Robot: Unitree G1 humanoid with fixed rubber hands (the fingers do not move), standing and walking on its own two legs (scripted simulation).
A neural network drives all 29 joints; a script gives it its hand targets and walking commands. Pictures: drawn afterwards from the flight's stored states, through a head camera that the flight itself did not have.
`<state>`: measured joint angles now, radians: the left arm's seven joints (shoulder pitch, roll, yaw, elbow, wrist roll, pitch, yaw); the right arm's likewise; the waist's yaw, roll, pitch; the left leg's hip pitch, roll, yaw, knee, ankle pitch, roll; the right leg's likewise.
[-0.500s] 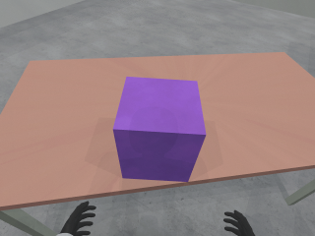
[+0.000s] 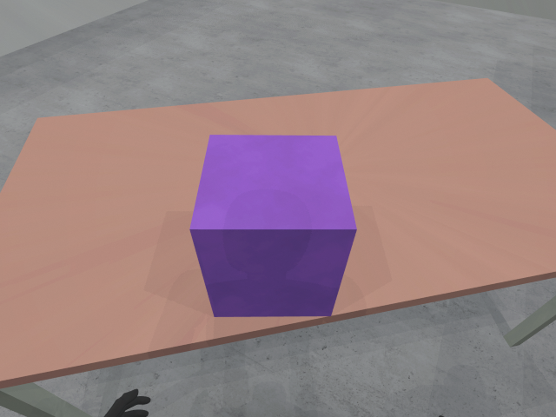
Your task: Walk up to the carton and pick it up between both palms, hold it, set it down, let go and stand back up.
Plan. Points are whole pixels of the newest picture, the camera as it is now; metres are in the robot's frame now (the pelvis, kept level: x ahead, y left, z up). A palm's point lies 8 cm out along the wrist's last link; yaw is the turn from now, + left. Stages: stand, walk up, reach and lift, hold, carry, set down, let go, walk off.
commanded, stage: stand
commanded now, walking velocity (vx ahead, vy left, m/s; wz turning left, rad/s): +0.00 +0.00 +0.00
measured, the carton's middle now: (273, 229) +0.42 +0.03 +0.02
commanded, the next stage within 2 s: none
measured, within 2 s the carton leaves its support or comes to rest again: neither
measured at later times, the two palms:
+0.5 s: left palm out of the picture +0.06 +0.26 -0.11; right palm out of the picture +0.01 -0.23 -0.13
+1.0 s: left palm out of the picture +0.04 +0.25 -0.12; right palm out of the picture -0.04 -0.24 -0.14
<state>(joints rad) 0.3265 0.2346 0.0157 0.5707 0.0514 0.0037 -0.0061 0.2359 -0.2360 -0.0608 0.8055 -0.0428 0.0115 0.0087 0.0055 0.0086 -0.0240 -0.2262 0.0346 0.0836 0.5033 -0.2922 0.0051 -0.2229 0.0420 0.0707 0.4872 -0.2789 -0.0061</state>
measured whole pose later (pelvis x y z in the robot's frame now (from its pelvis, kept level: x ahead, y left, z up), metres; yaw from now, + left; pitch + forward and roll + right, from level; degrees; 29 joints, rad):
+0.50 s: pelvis -0.01 +0.02 +0.00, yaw -3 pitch +0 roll +0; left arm 0.37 0.21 0.00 0.71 0.02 0.01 0.02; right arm 0.33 -0.22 -0.04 0.87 -0.02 0.03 -0.01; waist -0.01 0.00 -0.02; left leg -0.22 0.01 0.15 0.51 -0.29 0.04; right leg -0.26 0.02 0.14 0.54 -0.28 0.03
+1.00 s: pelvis -0.03 +0.01 +0.00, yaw -4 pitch -1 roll +1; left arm 0.35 0.20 -0.02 0.84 0.01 0.01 0.03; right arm 0.34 -0.23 -0.05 0.94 -0.02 0.04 -0.02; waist -0.03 0.01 0.00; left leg -0.21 0.03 0.16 0.49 -0.27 0.03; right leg -0.26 0.03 0.14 0.52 -0.25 0.02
